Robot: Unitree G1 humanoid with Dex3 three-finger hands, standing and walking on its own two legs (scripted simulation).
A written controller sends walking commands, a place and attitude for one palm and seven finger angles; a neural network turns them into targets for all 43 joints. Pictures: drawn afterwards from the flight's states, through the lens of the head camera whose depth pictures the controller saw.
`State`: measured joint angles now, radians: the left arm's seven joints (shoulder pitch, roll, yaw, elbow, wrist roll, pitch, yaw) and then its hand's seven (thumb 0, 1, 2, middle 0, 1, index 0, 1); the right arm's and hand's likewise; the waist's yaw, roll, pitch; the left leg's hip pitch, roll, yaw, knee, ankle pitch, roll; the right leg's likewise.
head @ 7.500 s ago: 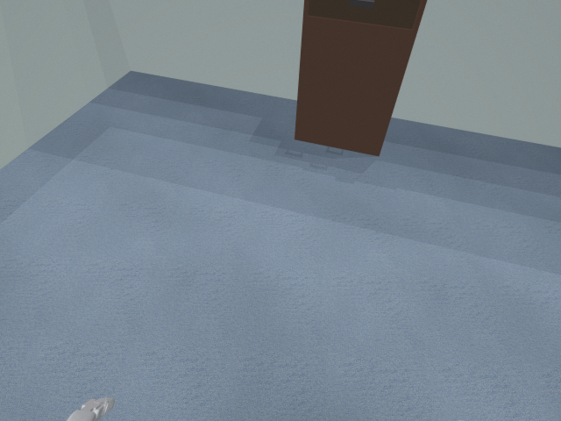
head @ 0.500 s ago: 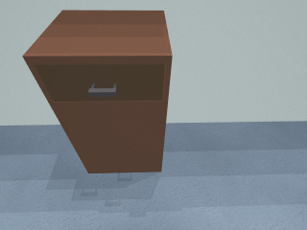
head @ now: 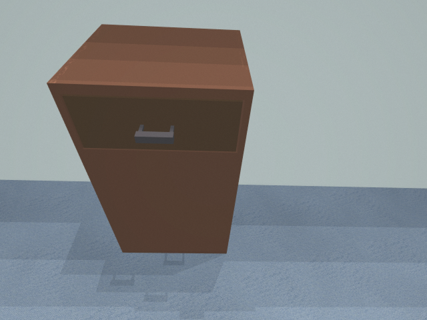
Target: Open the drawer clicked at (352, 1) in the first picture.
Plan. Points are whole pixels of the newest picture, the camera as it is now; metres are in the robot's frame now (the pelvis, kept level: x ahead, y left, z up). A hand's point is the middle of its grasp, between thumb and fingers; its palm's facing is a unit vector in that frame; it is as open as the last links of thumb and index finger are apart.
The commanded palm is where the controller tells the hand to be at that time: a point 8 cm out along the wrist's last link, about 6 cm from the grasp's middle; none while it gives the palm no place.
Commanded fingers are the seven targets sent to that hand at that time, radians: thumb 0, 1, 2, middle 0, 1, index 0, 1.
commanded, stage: look again from close up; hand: left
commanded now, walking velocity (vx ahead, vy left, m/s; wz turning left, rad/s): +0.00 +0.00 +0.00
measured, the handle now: (155, 132) +0.58 +0.19 +0.02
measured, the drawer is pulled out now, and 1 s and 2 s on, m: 0.00 0.00 0.00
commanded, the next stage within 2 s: shuffle to correct the standing spot in 0.24 s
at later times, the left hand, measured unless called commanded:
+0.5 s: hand out of the picture -0.07 +0.21 -0.17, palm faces +0.03 -0.99 -0.17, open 7.4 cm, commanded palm none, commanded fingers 0.00 0.90 0.90 -0.20 -0.30 -0.20 -0.30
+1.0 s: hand out of the picture -0.06 +0.18 -0.18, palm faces +0.06 -1.00 -0.08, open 7.4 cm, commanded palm none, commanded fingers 0.00 0.90 0.90 -0.20 -0.30 -0.20 -0.30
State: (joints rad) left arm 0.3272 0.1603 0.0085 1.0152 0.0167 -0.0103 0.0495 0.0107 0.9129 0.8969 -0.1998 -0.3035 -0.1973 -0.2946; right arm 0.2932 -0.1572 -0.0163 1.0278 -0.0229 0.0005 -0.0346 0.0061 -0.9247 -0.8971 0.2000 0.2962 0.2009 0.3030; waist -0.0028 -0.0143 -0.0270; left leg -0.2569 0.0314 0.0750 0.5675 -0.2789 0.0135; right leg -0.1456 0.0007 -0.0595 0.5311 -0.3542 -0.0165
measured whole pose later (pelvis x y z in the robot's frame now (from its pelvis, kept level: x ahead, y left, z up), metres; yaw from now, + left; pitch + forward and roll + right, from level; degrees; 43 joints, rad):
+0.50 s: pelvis -0.04 +0.04 +0.01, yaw +0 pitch -2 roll -1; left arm 0.39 0.16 0.01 1.04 0.04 0.03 0.02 0.01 0.91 0.90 -0.20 -0.30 -0.20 -0.29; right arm 0.32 -0.17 -0.02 1.06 -0.02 0.03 -0.01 0.00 -0.92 -0.90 0.20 0.30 0.20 0.30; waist 0.00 -0.01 -0.01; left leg -0.27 -0.01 0.10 0.47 -0.19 0.08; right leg -0.20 -0.04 -0.05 0.55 -0.37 0.01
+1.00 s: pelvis -0.01 +0.04 +0.00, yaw +0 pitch -1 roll +0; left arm 0.43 0.10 0.04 1.09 0.04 0.03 -0.01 0.01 0.91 0.90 -0.20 -0.30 -0.20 -0.29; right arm 0.36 -0.11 -0.04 1.07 -0.03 -0.04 -0.04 0.00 -0.92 -0.90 0.20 0.30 0.20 0.30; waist -0.01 -0.04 -0.04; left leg -0.27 0.06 0.17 0.55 -0.28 0.04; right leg -0.39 -0.03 -0.07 0.94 -0.38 -0.02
